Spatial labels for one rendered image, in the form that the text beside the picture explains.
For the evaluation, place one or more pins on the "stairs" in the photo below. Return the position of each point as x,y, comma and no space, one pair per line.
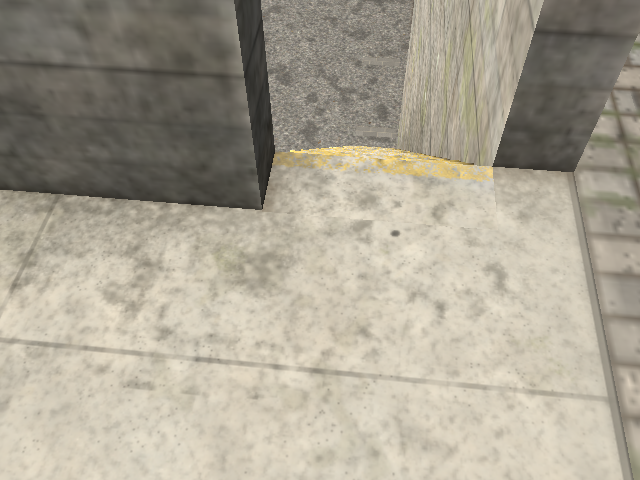
380,153

